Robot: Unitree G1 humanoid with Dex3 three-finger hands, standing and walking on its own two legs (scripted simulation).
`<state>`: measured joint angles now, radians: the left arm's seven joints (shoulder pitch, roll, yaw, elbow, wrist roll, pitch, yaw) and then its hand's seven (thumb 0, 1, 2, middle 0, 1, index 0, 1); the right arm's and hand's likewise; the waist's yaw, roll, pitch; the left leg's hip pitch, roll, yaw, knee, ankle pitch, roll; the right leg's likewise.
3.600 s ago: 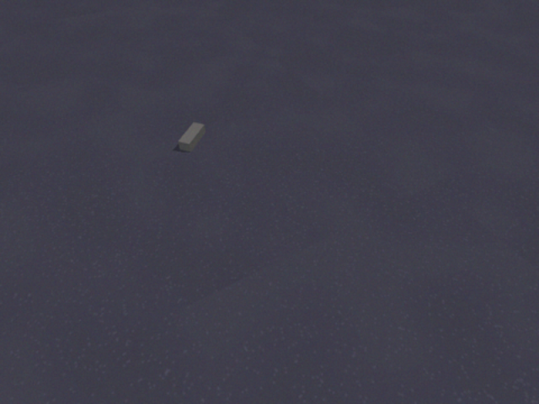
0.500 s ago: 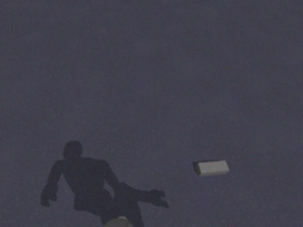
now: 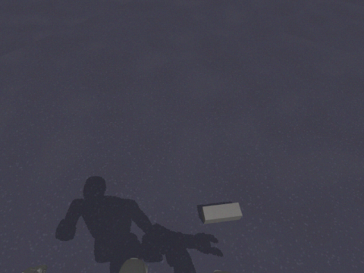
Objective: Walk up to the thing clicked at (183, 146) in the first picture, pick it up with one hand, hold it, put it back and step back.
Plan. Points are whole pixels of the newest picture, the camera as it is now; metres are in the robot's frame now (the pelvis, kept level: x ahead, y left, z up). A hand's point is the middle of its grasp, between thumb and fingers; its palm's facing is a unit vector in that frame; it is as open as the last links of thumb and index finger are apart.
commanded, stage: walk up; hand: left
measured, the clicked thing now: (221, 213) +0.52 -0.24 -0.70
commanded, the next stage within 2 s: none
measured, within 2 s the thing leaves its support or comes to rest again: neither
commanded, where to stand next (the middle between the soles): +0.18 -0.52 m, yaw +6 degrees
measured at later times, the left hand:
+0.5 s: hand out of the picture +0.15 +0.11 -0.15, palm faces -0.04 -0.94 -0.33, open 7.3 cm
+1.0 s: hand out of the picture +0.15 -0.12 -0.15, palm faces +0.00 -0.94 -0.33, open 7.4 cm
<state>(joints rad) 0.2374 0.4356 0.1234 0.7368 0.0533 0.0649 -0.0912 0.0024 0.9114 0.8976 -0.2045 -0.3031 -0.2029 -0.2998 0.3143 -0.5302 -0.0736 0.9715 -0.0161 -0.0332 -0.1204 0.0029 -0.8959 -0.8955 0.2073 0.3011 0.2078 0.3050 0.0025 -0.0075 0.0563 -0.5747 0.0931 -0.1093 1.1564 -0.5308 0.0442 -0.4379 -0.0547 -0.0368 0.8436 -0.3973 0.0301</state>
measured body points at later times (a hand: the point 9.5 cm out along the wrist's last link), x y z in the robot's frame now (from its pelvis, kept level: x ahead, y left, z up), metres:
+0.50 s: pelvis +0.06 -0.18 +0.00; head +0.09 -0.13 +0.45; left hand +0.15 +0.16 -0.12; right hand +0.09 -0.56 -0.04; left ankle +0.11 -0.01 -0.70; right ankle +0.10 -0.40 -0.64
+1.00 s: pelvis +0.09 -0.40 +0.01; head +0.13 -0.35 +0.45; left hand +0.15 -0.07 -0.13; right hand +0.15 -0.74 -0.07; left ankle +0.14 -0.29 -0.70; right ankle +0.11 -0.53 -0.64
